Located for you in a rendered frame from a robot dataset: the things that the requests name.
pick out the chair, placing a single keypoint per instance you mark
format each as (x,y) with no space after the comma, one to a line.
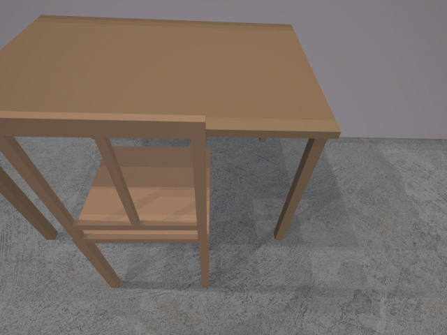
(139,194)

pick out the table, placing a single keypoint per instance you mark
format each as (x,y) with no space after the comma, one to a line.
(248,79)

